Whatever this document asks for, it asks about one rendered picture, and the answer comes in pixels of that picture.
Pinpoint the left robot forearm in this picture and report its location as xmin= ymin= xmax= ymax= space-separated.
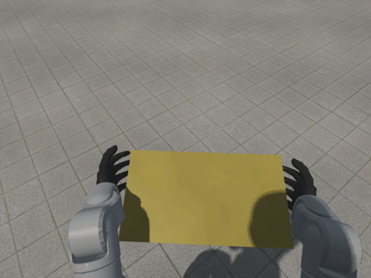
xmin=67 ymin=182 xmax=126 ymax=278

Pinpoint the right robot forearm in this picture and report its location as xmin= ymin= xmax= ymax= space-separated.
xmin=290 ymin=195 xmax=363 ymax=278

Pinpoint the carton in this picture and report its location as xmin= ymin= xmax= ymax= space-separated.
xmin=119 ymin=150 xmax=294 ymax=249

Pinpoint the robot left hand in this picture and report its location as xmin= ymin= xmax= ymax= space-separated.
xmin=96 ymin=145 xmax=130 ymax=192

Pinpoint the robot right hand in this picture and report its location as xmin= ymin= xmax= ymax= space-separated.
xmin=282 ymin=159 xmax=317 ymax=211

